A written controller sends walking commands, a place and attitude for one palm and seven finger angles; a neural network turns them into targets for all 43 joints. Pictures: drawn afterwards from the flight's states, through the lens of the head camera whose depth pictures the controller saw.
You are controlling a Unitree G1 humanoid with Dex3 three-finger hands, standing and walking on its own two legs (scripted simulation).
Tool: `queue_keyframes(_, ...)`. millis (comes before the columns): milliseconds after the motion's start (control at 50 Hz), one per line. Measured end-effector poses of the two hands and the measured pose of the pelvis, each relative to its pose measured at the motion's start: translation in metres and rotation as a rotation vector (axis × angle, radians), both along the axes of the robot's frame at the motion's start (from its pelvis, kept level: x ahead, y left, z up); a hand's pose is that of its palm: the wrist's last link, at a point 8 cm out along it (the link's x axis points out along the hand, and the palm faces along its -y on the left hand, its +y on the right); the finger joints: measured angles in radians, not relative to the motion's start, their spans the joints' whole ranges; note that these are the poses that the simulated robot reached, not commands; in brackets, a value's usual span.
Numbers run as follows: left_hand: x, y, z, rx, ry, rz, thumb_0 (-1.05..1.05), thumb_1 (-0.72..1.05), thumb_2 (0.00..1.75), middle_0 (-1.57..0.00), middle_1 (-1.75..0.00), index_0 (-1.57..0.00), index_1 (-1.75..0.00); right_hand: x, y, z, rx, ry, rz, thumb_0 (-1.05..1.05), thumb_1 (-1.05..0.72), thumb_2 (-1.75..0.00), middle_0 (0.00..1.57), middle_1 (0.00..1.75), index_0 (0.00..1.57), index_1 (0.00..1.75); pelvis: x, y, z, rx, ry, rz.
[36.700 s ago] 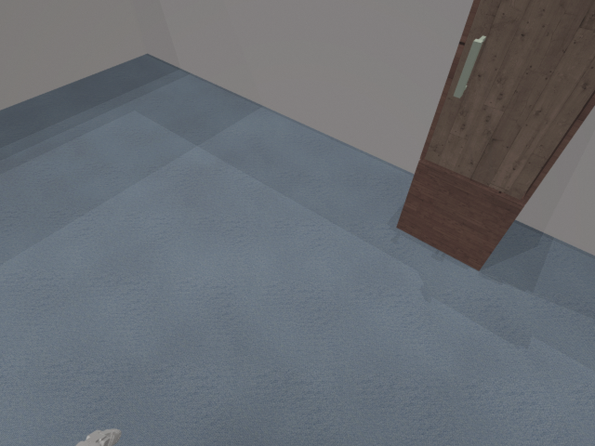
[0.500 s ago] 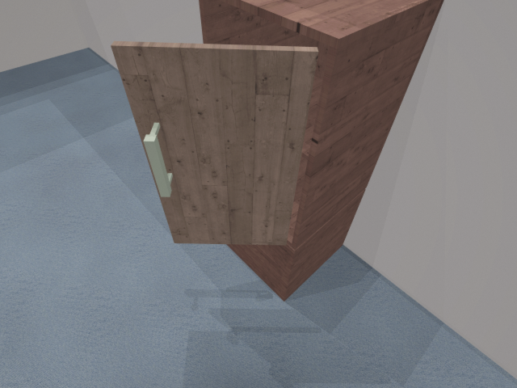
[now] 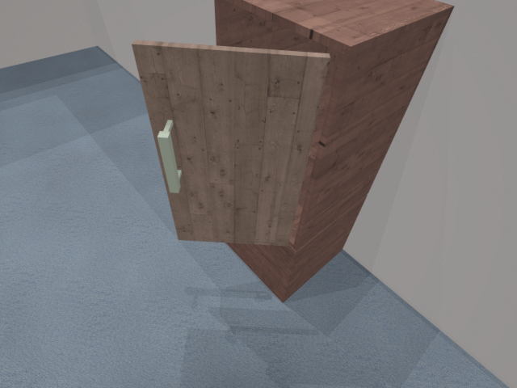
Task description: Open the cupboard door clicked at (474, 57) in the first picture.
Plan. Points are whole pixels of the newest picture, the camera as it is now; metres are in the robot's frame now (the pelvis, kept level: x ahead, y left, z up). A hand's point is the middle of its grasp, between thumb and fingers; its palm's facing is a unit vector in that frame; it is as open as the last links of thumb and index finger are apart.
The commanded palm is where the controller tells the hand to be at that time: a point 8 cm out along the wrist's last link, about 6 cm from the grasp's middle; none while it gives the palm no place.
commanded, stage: look again from close up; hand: left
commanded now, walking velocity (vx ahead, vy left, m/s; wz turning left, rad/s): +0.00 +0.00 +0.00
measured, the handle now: (172, 157) +0.56 +0.22 +0.02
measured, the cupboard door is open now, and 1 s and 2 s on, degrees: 46 46 46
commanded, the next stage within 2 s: raise the hand with hooked fingers in 0.44 s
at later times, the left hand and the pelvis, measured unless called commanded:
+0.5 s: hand out of the picture -0.02 +0.17 -0.18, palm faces +0.02 -0.99 -0.14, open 7.4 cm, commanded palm none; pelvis +0.00 +0.01 +0.00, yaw +0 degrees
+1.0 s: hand (150, 373) +0.16 +0.17 -0.06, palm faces +0.08 -1.00 +0.00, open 8.7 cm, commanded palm +0.14 +0.25 -0.04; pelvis -0.02 -0.02 -0.09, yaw +1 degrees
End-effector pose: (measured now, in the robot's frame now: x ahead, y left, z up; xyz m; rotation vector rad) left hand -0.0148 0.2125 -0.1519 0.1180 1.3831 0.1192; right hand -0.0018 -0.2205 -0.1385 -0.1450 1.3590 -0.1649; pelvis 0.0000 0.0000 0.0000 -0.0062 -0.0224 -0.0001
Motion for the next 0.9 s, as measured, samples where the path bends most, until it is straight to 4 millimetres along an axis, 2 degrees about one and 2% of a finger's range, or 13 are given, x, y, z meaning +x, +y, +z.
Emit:
queue_keyframes(260,-0.008,0.0,-0.001,-0.015,0.026,0.012,0.01,0.91,0.9,-0.2,-0.3,-0.2,-0.3,0.0,0.006,0.002,-0.006,0.013,0.003,0.01,-0.92,-0.9,0.2,0.3,0.2,0.3,0.0,0.005,0.001,-0.001,-0.001,0.003)
queue_keyframes(560,-0.008,0.006,-0.001,-0.01,0.028,0.005,0.0,0.91,0.9,-0.2,-0.3,-0.2,-0.3,-0.002,0.012,0.002,-0.006,0.018,-0.001,0.01,-0.92,-0.9,0.2,0.3,0.2,0.3,0.001,0.012,0.002,-0.007,0.0,0.001)
queue_keyframes(600,0.017,0.017,0.016,0.034,-0.104,0.065,0.03,0.93,0.89,-0.2,-0.3,-0.2,-0.3,0.006,0.008,0.006,-0.026,-0.077,0.0,0.02,-0.93,-0.9,0.2,0.3,0.2,0.3,-0.001,0.013,-0.001,-0.004,-0.003,0.002)
queue_keyframes(660,0.072,0.041,0.066,0.147,-0.475,0.101,0.05,0.96,0.89,-0.21,-0.31,-0.21,-0.31,0.034,0.0,0.013,-0.053,-0.309,-0.005,0.02,-0.93,-0.9,0.2,0.3,0.21,0.3,-0.003,0.012,-0.006,0.01,0.013,0.017)
queue_keyframes(720,0.132,0.041,0.118,0.158,-0.848,0.074,0.05,0.92,0.87,-0.2,-0.33,-0.2,-0.33,0.07,-0.011,0.019,-0.072,-0.497,0.037,0.02,-0.92,-0.9,0.2,0.3,0.2,0.3,-0.009,0.013,-0.015,0.001,0.041,0.04)
queue_keyframes(760,0.164,0.032,0.139,0.108,-1.075,0.038,0.04,0.88,0.86,-0.2,-0.35,-0.2,-0.35,0.096,-0.018,0.023,-0.084,-0.602,0.073,0.02,-0.92,-0.9,0.2,0.3,0.2,0.3,-0.014,0.01,-0.024,-0.001,0.082,0.038)
queue_keyframes(820,0.189,0.009,0.147,-0.035,-1.343,-0.034,0.03,0.81,0.84,-0.2,-0.39,-0.2,-0.39,0.133,-0.029,0.03,-0.1,-0.732,0.121,0.02,-0.91,-0.9,0.2,0.3,0.2,0.3,-0.02,0.004,-0.044,0.001,0.152,0.019)
queue_keyframes(860,0.19,-0.003,0.138,-0.106,-1.428,-0.109,0.02,0.75,0.82,-0.21,-0.41,-0.21,-0.41,0.155,-0.035,0.033,-0.109,-0.798,0.151,0.01,-0.91,-0.9,0.2,0.3,0.2,0.3,-0.023,-0.002,-0.059,0.001,0.184,0.012)
queue_keyframes(900,0.183,-0.007,0.121,-0.138,-1.422,-0.143,0.01,0.7,0.8,-0.22,-0.44,-0.22,-0.44,0.174,-0.039,0.035,-0.117,-0.847,0.174,0.01,-0.91,-0.9,0.2,0.3,0.2,0.3,-0.024,-0.007,-0.072,0.002,0.205,0.009)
